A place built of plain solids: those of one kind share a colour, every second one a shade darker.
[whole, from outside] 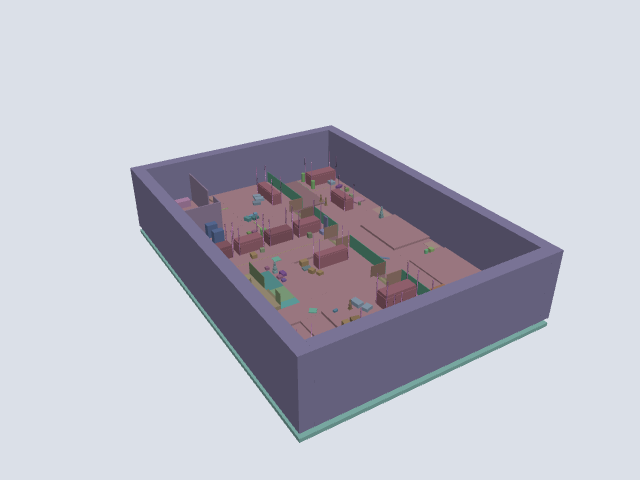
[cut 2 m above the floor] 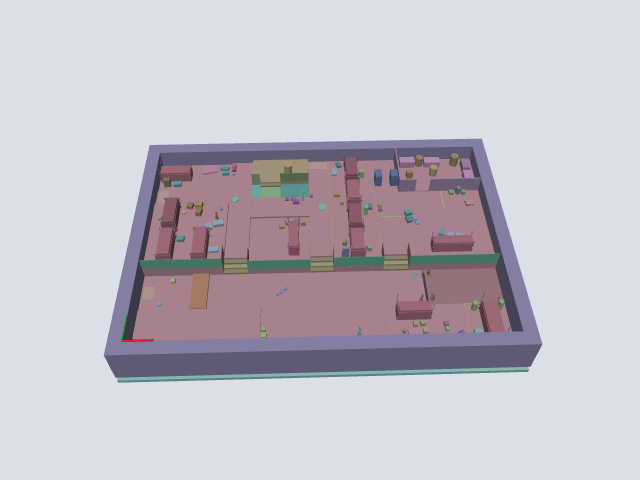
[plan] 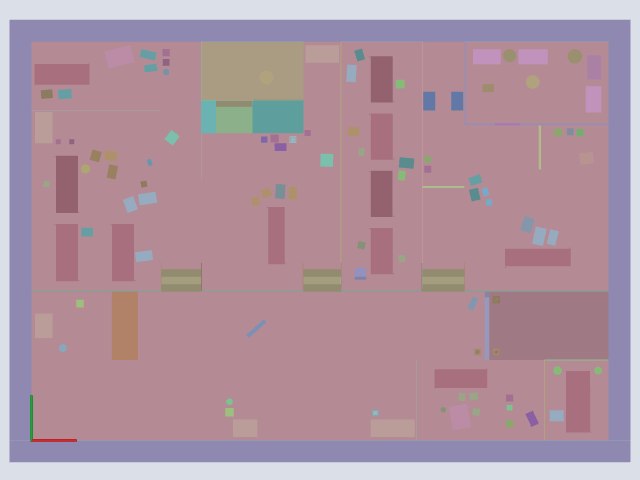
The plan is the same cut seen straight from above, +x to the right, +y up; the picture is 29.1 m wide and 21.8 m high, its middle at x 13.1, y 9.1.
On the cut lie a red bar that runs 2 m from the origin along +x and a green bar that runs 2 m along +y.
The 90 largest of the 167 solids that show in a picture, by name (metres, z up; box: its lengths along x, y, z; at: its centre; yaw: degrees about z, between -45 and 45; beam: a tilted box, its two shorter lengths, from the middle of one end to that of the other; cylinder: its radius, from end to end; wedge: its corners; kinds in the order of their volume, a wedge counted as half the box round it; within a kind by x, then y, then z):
{
 "wall_1": {"box": [1.0, 18.1, 5.5], "at": [-0.5, 9.05, 1.75]},
 "wall_2": {"box": [28.2, 1.0, 5.5], "at": [13.1, -0.5, 1.75]},
 "wall_3": {"box": [28.2, 1.0, 5.5], "at": [13.1, 18.6, 1.75]},
 "wall_4": {"box": [1.0, 18.1, 5.5], "at": [26.7, 9.05, 1.75]},
 "floor_1": {"box": [5.9, 6.65, 1.18], "at": [2.95, 10.07, 0.25]},
 "floor_2": {"box": [5.9, 1.6, 1.0], "at": [2.95, 14.2, 0.16]},
 "floor_3": {"box": [5.9, 3.1, 0.85], "at": [2.95, 16.55, 0.09]},
 "floor_4": {"box": [8.75, 3.65, 1.12], "at": [4.38, 1.82, -0.44]},
 "floor_5": {"box": [1.8, 10.33, 1.0], "at": [6.8, 12.94, 0.16]},
 "floor_6": {"box": [1.9, 3.65, 1.0], "at": [9.7, 1.82, -0.5]},
 "floor_7": {"box": [4.65, 5.1, 0.84], "at": [10.03, 9.3, 0.08]},
 "floor_8": {"box": [4.65, 2.1, 1.0], "at": [10.03, 12.9, 0.16]},
 "floor_9": {"box": [20.58, 3.1, 1.0], "at": [10.29, 5.2, -0.5]},
 "floor_10": {"box": [4.65, 3.65, 1.18], "at": [12.97, 1.82, -0.41]},
 "floor_11": {"box": [1.7, 10.33, 1.0], "at": [13.2, 12.94, 0.16]},
 "floor_12": {"box": [3.7, 11.35, 1.0], "at": [15.9, 12.43, 0.16]},
 "floor_13": {"box": [2.2, 3.65, 1.0], "at": [16.4, 1.82, -0.5]},
 "floor_14": {"box": [1.9, 10.33, 1.0], "at": [18.7, 12.94, 0.16]},
 "floor_15": {"box": [4.0, 3.65, 1.0], "at": [19.5, 1.82, -0.5]},
 "floor_16": {"box": [1.8, 3.65, 1.0], "at": [22.4, 1.82, -0.5]},
 "floor_17": {"box": [6.55, 5.55, 1.0], "at": [22.93, 9.53, 0.16]},
 "floor_18": {"box": [6.55, 2.0, 1.0], "at": [22.93, 13.3, 0.16]},
 "floor_19": {"box": [6.55, 3.8, 1.0], "at": [22.93, 16.2, 0.16]},
 "floor_20": {"box": [5.41, 3.1, 1.0], "at": [23.5, 5.2, -0.5]},
 "floor_21": {"box": [2.9, 3.65, 1.0], "at": [24.75, 1.82, -0.5]},
 "floor_base_1": {"box": [28.2, 20.1, 0.3], "at": [13.1, 9.05, -1.57]},
 "floor_base_2": {"box": [26.2, 11.25, 0.3], "at": [13.1, 12.47, -0.91]},
 "piece_1": {"box": [2.5, 0.95, 0.83], "at": [1.38, 16.62, 0.93]},
 "piece_2": {"box": [2.42, 0.87, 0.13], "at": [1.38, 16.62, 1.41]},
 "piece_3": {"box": [1.0, 2.6, 0.92], "at": [1.6, 8.53, 1.3]},
 "piece_4": {"box": [0.92, 2.52, 0.22], "at": [1.6, 8.53, 1.87]},
 "piece_5": {"box": [1.0, 2.6, 0.92], "at": [1.6, 11.62, 1.3]},
 "piece_6": {"box": [0.92, 2.52, 0.23], "at": [1.6, 11.62, 1.88]},
 "piece_7": {"box": [1.0, 2.6, 0.92], "at": [4.16, 8.53, 1.3]},
 "piece_8": {"box": [0.92, 2.52, 0.23], "at": [4.16, 8.53, 1.88]},
 "piece_9": {"box": [0.75, 2.6, 0.95], "at": [11.12, 9.3, 0.97]},
 "piece_10": {"box": [0.67, 2.52, 0.11], "at": [11.12, 9.3, 1.5]},
 "piece_11": {"box": [1.0, 2.1, 0.81], "at": [15.9, 8.6, 1.06]},
 "piece_12": {"box": [0.92, 2.02, 0.23], "at": [15.9, 8.6, 1.58]},
 "piece_13": {"box": [1.0, 2.1, 0.81], "at": [15.9, 11.2, 1.06]},
 "piece_14": {"box": [0.92, 2.02, 0.15], "at": [15.9, 11.2, 1.54]},
 "piece_15": {"box": [1.0, 2.1, 0.81], "at": [15.9, 13.79, 1.06]},
 "piece_16": {"box": [0.92, 2.02, 0.2], "at": [15.9, 13.79, 1.57]},
 "piece_17": {"box": [1.0, 2.1, 0.81], "at": [15.9, 16.39, 1.06]},
 "piece_18": {"box": [0.92, 2.02, 0.24], "at": [15.9, 16.39, 1.59]},
 "piece_19": {"box": [2.4, 0.85, 0.96], "at": [19.5, 2.81, 0.48]},
 "piece_20": {"box": [2.32, 0.77, 0.16], "at": [19.5, 2.81, 1.04]},
 "piece_21": {"box": [3.0, 0.8, 0.9], "at": [23.0, 8.3, 1.11]},
 "piece_22": {"box": [2.92, 0.72, 0.1], "at": [23.0, 8.3, 1.61]},
 "piece_23": {"box": [1.1, 2.8, 0.95], "at": [24.82, 1.75, 0.47]},
 "piece_24": {"box": [1.02, 2.72, 0.16], "at": [24.82, 1.75, 1.03]},
 "floor_deck_1": {"box": [4.65, 2.67, 1.29], "at": [10.03, 16.77, 0.3]},
 "floor_fore_1": {"box": [0.68, 1.48, 1.0], "at": [8.04, 14.69, 0.16]},
 "floor_fore_2": {"box": [2.32, 1.48, 1.0], "at": [11.19, 14.69, 0.16]},
 "step_tread_1": {"box": [1.8, 0.34, 0.51], "at": [6.8, 6.92, -0.09]},
 "step_tread_2": {"box": [1.8, 0.34, 0.67], "at": [6.8, 7.26, -0.01]},
 "step_tread_3": {"box": [1.8, 0.34, 0.83], "at": [6.8, 7.6, 0.08]},
 "step_tread_4": {"box": [1.65, 0.28, 1.15], "at": [9.21, 15.29, 0.23]},
 "step_tread_5": {"box": [1.7, 0.34, 0.51], "at": [13.2, 6.92, -0.09]},
 "step_tread_6": {"box": [1.7, 0.34, 0.67], "at": [13.2, 7.26, -0.01]},
 "step_tread_7": {"box": [1.7, 0.34, 0.83], "at": [13.2, 7.6, 0.08]},
 "step_tread_8": {"box": [1.9, 0.34, 0.51], "at": [18.7, 6.92, -0.09]},
 "step_tread_9": {"box": [1.9, 0.34, 0.67], "at": [18.7, 7.26, -0.01]},
 "step_tread_10": {"box": [1.9, 0.34, 0.83], "at": [18.7, 7.6, 0.08]},
 "part_1": {"box": [0.1, 3.7, 2.65], "at": [19.7, 16.25, 1.94]},
 "part_2": {"box": [1.37, 0.1, 2.65], "at": [20.34, 14.35, 1.94]},
 "part_3": {"box": [4.03, 0.1, 2.65], "at": [24.18, 14.35, 1.94]},
 "floor_before_steps_1": {"box": [1.65, 1.2, 1.0], "at": [9.21, 14.55, 0.16]},
 "sack_pile_1": {"box": [1.26, 0.69, 0.63], "at": [20.68, 17.43, 0.97]},
 "sack_pile_2": {"box": [1.33, 0.69, 0.56], "at": [22.78, 17.43, 0.94]},
 "sack_pile_3": {"box": [0.7, 1.2, 0.61], "at": [25.52, 15.48, 0.96]},
 "sack_pile_4": {"box": [0.63, 1.11, 0.57], "at": [25.55, 16.94, 0.94]},
 "barrel_1": {"cylinder": 0.31, "from": [10.67, 16.48, 0.95], "to": [10.67, 16.48, 1.88]},
 "barrel_2": {"cylinder": 0.3, "from": [21.71, 17.47, 0.66], "to": [21.71, 17.47, 1.5]},
 "barrel_3": {"cylinder": 0.31, "from": [22.76, 16.28, 0.66], "to": [22.76, 16.28, 1.47]},
 "barrel_4": {"cylinder": 0.33, "from": [24.67, 17.44, 0.66], "to": [24.67, 17.44, 1.62]},
 "neck_1": {"box": [0.55, 0.85, 1.1], "at": [18.07, 15.4, 1.21]},
 "neck_2": {"box": [0.55, 0.85, 1.1], "at": [19.34, 15.4, 1.21]},
 "rail_rim_1": {"box": [5.9, 0.04, 1.05], "at": [2.95, 6.77, 1.36]},
 "rail_rim_2": {"box": [4.65, 0.04, 1.05], "at": [10.03, 6.77, 1.02]},
 "rail_rim_3": {"box": [3.7, 0.04, 1.05], "at": [15.9, 6.77, 1.18]},
 "rail_rim_4": {"box": [6.55, 0.04, 1.05], "at": [22.93, 6.77, 1.19]},
 "step_hump_1": {"box": [1.2, 3.1, 0.23], "at": [4.24, 5.2, 0.07]},
 "floor_gap_1": {"box": [0.21, 3.1, 0.65], "at": [20.68, 5.2, -1.07]},
 "pallet_1": {"box": [1.21, 0.79, 0.17], "at": [3.99, 17.42, 0.55], "yaw": 14.1},
 "pallet_2": {"box": [0.84, 1.08, 0.19], "at": [19.45, 1.06, 0.04], "yaw": 10.1},
 "crate_stack_1": {"box": [0.53, 0.4, 0.73], "at": [0.69, 15.72, 0.88], "yaw": 5.4},
 "crate_stack_2": {"box": [0.52, 0.37, 0.67], "at": [20.74, 15.99, 0.99], "yaw": 1.6},
 "sack_1": {"box": [0.81, 0.51, 0.29], "at": [5.27, 10.98, 0.98], "yaw": 8.9},
 "bin_1": {"box": [0.32, 0.44, 0.83], "at": [16.82, 12.03, 1.07], "yaw": -6.8}
}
